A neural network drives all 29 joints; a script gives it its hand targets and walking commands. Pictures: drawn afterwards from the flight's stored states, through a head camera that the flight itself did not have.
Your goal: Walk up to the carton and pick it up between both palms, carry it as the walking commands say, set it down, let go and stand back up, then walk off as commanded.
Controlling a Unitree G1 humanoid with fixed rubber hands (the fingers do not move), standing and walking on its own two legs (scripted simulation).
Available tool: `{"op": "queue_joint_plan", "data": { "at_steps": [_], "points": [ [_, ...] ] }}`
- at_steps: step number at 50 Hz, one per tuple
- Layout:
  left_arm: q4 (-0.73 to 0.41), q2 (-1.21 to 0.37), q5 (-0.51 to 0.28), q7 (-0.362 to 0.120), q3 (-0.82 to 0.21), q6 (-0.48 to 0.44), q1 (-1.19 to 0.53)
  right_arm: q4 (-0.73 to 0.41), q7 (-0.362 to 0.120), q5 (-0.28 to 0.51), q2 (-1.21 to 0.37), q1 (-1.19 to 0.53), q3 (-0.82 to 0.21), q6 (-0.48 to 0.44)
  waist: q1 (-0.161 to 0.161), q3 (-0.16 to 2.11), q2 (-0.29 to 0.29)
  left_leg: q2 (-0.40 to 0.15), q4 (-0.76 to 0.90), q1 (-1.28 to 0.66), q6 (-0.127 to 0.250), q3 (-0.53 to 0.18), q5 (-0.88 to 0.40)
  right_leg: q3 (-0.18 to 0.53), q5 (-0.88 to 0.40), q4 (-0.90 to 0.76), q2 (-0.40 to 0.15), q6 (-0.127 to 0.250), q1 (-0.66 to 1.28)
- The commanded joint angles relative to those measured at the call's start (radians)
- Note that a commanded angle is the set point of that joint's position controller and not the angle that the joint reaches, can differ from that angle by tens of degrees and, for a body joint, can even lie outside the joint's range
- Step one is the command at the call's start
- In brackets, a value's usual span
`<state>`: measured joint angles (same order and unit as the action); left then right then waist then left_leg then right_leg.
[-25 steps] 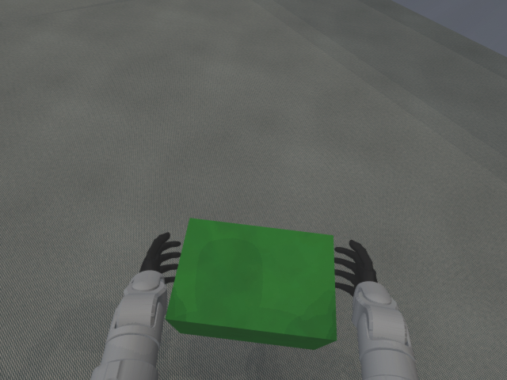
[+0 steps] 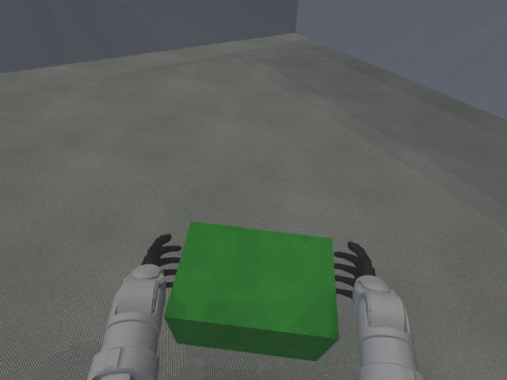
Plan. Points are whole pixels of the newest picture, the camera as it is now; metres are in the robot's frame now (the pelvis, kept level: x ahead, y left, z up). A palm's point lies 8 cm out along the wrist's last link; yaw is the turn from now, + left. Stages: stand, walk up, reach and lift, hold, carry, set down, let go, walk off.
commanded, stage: reach and lift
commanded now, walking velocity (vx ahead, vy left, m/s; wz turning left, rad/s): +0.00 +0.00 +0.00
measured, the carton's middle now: (253, 291) +0.32 -0.03 -0.05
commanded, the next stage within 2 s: hold in 1.62 s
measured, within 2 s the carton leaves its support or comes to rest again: neither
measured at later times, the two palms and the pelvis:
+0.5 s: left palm (135, 288) +0.30 +0.16 +0.03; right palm (347, 275) +0.29 -0.19 +0.03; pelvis +0.01 -0.01 +0.00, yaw +0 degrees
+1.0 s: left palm (133, 292) +0.29 +0.17 +0.04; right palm (348, 278) +0.28 -0.19 +0.03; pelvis +0.01 -0.01 +0.00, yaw -1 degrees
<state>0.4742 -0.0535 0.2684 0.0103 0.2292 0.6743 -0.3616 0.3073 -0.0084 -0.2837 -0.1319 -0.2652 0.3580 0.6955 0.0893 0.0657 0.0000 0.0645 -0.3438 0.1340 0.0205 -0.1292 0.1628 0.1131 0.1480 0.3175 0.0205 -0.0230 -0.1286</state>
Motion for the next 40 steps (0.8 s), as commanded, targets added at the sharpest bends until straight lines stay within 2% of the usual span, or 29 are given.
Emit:
{"op": "queue_joint_plan", "data": {
  "at_steps": [1,2,4,6,7,8,9,10,14,15,16,17,20,21,22,23,24,25,26,27,29,30,31,32,34,35,37,38,40],
  "points": [
    [-0.117,-0.955,-0.297,-0.394,-0.485,-0.078,-0.687,-0.012,-0.342,0.300,-0.898,-0.707,-0.605,-0.025,-0.019,0.310,0.007,0.017,0.091,-0.037,0.000,0.059,-0.008,-0.087,-0.087,-0.029,0.049,0.016,0.163],
    [-0.108,-0.953,-0.295,-0.394,-0.471,-0.074,-0.673,-0.011,-0.340,0.302,-0.893,-0.724,-0.600,-0.024,-0.028,0.270,-0.011,0.015,0.094,-0.022,0.000,0.059,-0.005,-0.085,-0.079,-0.030,0.045,0.015,0.162],
    [-0.119,-0.952,-0.291,-0.396,-0.461,-0.065,-0.680,0.013,-0.343,0.288,-0.890,-0.708,-0.581,-0.016,-0.027,0.274,-0.007,0.014,0.096,-0.047,-0.004,0.058,-0.037,-0.082,-0.103,-0.036,0.042,0.019,0.160],
    [-0.132,-0.943,-0.286,-0.392,-0.451,-0.057,-0.684,0.030,-0.344,0.288,-0.901,-0.721,-0.576,-0.006,-0.051,0.247,-0.023,0.017,0.099,-0.037,0.000,0.067,-0.020,-0.077,-0.081,-0.043,0.044,0.015,0.170],
    [-0.158,-0.943,-0.282,-0.389,-0.457,-0.053,-0.694,0.048,-0.347,0.278,-0.900,-0.688,-0.566,-0.004,-0.041,0.245,-0.017,0.013,0.105,-0.035,-0.001,0.059,-0.024,-0.074,-0.090,-0.045,0.043,0.019,0.173],
    [-0.152,-0.948,-0.283,-0.389,-0.450,-0.047,-0.679,0.044,-0.347,0.273,-0.896,-0.681,-0.564,-0.001,-0.046,0.240,-0.024,0.013,0.106,-0.050,-0.002,0.059,-0.032,-0.071,-0.089,-0.049,0.043,0.022,0.171],
    [-0.133,-0.952,-0.269,-0.388,-0.441,-0.040,-0.644,0.021,-0.346,0.283,-0.890,-0.703,-0.570,-0.005,-0.051,0.243,-0.011,0.016,0.104,-0.053,0.000,0.062,-0.037,-0.070,-0.097,-0.048,0.042,0.020,0.181],
    [-0.145,-0.952,-0.275,-0.384,-0.447,-0.040,-0.628,0.006,-0.345,0.290,-0.890,-0.705,-0.580,-0.006,-0.057,0.230,-0.025,0.011,0.105,-0.045,0.001,0.059,-0.051,-0.071,-0.112,-0.042,0.043,0.018,0.189],
    [-0.233,-0.942,-0.288,-0.378,-0.492,-0.030,-0.617,-0.014,-0.334,0.286,-0.890,-0.624,-0.591,-0.005,-0.046,0.273,-0.001,0.010,0.096,-0.094,-0.007,0.049,-0.179,-0.063,-0.228,-0.040,0.049,0.019,0.204],
    [-0.251,-0.944,-0.293,-0.373,-0.503,-0.029,-0.622,-0.013,-0.334,0.290,-0.898,-0.606,-0.604,-0.004,-0.058,0.272,0.029,0.016,0.095,-0.088,-0.010,0.054,-0.171,-0.055,-0.222,-0.043,0.047,0.023,0.208],
    [-0.255,-0.945,-0.289,-0.370,-0.504,-0.029,-0.615,-0.047,-0.329,0.292,-0.889,-0.645,-0.607,-0.010,-0.056,0.268,0.008,0.014,0.096,-0.081,-0.010,0.051,-0.162,-0.061,-0.212,-0.037,0.052,0.020,0.214],
    [-0.268,-0.945,-0.295,-0.373,-0.516,-0.026,-0.614,-0.039,-0.328,0.279,-0.885,-0.602,-0.605,-0.006,-0.046,0.294,-0.005,0.016,0.093,-0.095,-0.012,0.051,-0.169,-0.056,-0.222,-0.043,0.054,0.020,0.215],
    [-0.288,-0.948,-0.299,-0.370,-0.538,-0.022,-0.571,-0.088,-0.316,0.289,-0.903,-0.593,-0.647,-0.010,-0.065,0.296,-0.005,0.023,0.085,-0.102,-0.014,0.056,-0.212,-0.051,-0.269,-0.036,0.052,0.014,0.227],
    [-0.304,-0.933,-0.293,-0.365,-0.542,-0.024,-0.565,-0.076,-0.317,0.294,-0.905,-0.573,-0.649,-0.012,-0.072,0.307,0.013,0.021,0.081,-0.104,-0.016,0.054,-0.232,-0.043,-0.281,-0.033,0.052,0.016,0.230],
    [-0.310,-0.956,-0.308,-0.365,-0.557,-0.021,-0.554,-0.098,-0.314,0.301,-0.899,-0.567,-0.666,-0.013,-0.065,0.319,0.022,0.022,0.080,-0.105,-0.018,0.052,-0.239,-0.043,-0.281,-0.035,0.054,0.018,0.247],
    [-0.313,-0.952,-0.303,-0.367,-0.554,-0.021,-0.557,-0.098,-0.313,0.289,-0.905,-0.565,-0.665,-0.011,-0.071,0.314,0.000,0.025,0.079,-0.107,-0.018,0.054,-0.227,-0.045,-0.268,-0.037,0.057,0.015,0.230],
    [-0.309,-0.949,-0.301,-0.362,-0.546,-0.022,-0.539,-0.105,-0.313,0.296,-0.894,-0.566,-0.669,-0.015,-0.076,0.299,0.014,0.024,0.078,-0.103,-0.018,0.055,-0.248,-0.045,-0.285,-0.034,0.056,0.016,0.234],
    [-0.322,-0.945,-0.305,-0.362,-0.559,-0.026,-0.529,-0.115,-0.310,0.293,-0.893,-0.548,-0.680,-0.018,-0.070,0.305,-0.002,0.023,0.082,-0.110,-0.020,0.052,-0.266,-0.044,-0.309,-0.032,0.058,0.013,0.240],
    [-0.345,-0.943,-0.310,-0.363,-0.569,-0.023,-0.534,-0.118,-0.308,0.289,-0.893,-0.529,-0.678,-0.017,-0.063,0.320,0.010,0.022,0.075,-0.126,-0.024,0.050,-0.288,-0.041,-0.323,-0.032,0.058,0.013,0.235],
    [-0.355,-0.944,-0.310,-0.364,-0.574,-0.024,-0.530,-0.133,-0.306,0.287,-0.898,-0.534,-0.681,-0.019,-0.066,0.335,-0.009,0.021,0.074,-0.127,-0.024,0.049,-0.299,-0.044,-0.333,-0.030,0.063,0.009,0.252],
    [-0.312,-0.929,-0.293,-0.359,-0.551,-0.015,-0.488,-0.122,-0.304,0.292,-0.894,-0.522,-0.689,-0.018,-0.086,0.280,-0.001,0.028,0.087,-0.107,-0.024,0.060,-0.267,-0.048,-0.311,-0.037,0.062,0.009,0.252],
    [-0.328,-0.936,-0.303,-0.361,-0.559,-0.017,-0.501,-0.111,-0.305,0.286,-0.896,-0.507,-0.684,-0.016,-0.074,0.280,-0.032,0.023,0.088,-0.127,-0.021,0.052,-0.253,-0.047,-0.300,-0.043,0.061,0.011,0.227],
    [-0.333,-0.938,-0.301,-0.361,-0.564,-0.013,-0.508,-0.101,-0.308,0.286,-0.891,-0.498,-0.676,-0.017,-0.072,0.262,0.014,0.028,0.092,-0.123,-0.027,0.057,-0.240,-0.047,-0.278,-0.045,0.060,0.017,0.222],
    [-0.329,-0.941,-0.298,-0.362,-0.565,-0.016,-0.494,-0.126,-0.310,0.292,-0.890,-0.531,-0.687,-0.024,-0.082,0.283,0.018,0.023,0.086,-0.131,-0.028,0.056,-0.255,-0.044,-0.279,-0.039,0.061,0.019,0.223],
    [-0.343,-0.943,-0.300,-0.357,-0.574,-0.015,-0.484,-0.129,-0.311,0.288,-0.891,-0.511,-0.692,-0.020,-0.076,0.276,-0.015,0.022,0.084,-0.142,-0.026,0.050,-0.262,-0.045,-0.280,-0.038,0.066,0.015,0.207],
    [-0.351,-0.936,-0.298,-0.352,-0.572,-0.012,-0.486,-0.110,-0.310,0.291,-0.897,-0.496,-0.690,-0.016,-0.083,0.254,0.012,0.021,0.090,-0.121,-0.027,0.054,-0.248,-0.043,-0.270,-0.039,0.062,0.018,0.226],
    [-0.331,-0.931,-0.287,-0.354,-0.564,-0.009,-0.474,-0.098,-0.312,0.285,-0.890,-0.489,-0.683,-0.015,-0.081,0.257,0.016,0.024,0.090,-0.127,-0.028,0.054,-0.226,-0.042,-0.254,-0.043,0.063,0.020,0.217],
    [-0.338,-0.938,-0.291,-0.355,-0.564,-0.012,-0.463,-0.123,-0.311,0.289,-0.887,-0.500,-0.695,-0.017,-0.083,0.239,-0.006,0.023,0.092,-0.116,-0.022,0.053,-0.213,-0.042,-0.237,-0.042,0.064,0.019,0.213],
    [-0.352,-0.925,-0.286,-0.351,-0.562,-0.010,-0.476,-0.116,-0.313,0.292,-0.891,-0.498,-0.701,-0.014,-0.089,0.240,0.010,0.028,0.097,-0.106,-0.022,0.057,-0.228,-0.041,-0.266,-0.041,0.062,0.016,0.220]
  ]
}}
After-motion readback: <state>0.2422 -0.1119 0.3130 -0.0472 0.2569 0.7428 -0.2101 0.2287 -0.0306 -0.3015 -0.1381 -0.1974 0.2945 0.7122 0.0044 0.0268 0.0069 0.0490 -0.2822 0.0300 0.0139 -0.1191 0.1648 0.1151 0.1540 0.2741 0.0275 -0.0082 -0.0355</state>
